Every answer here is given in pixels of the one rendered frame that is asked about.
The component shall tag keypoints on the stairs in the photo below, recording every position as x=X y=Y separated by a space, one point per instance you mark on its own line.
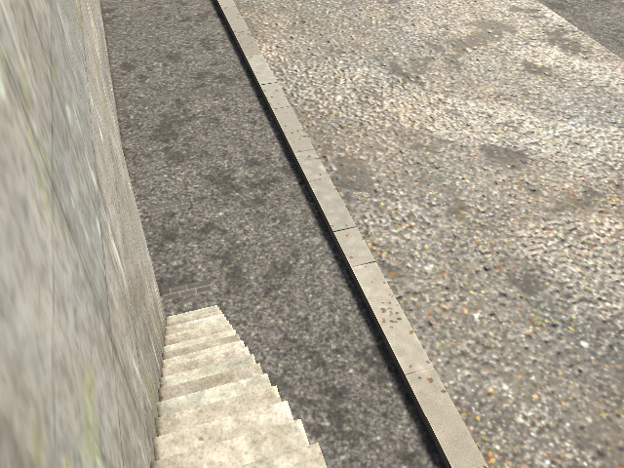
x=217 y=409

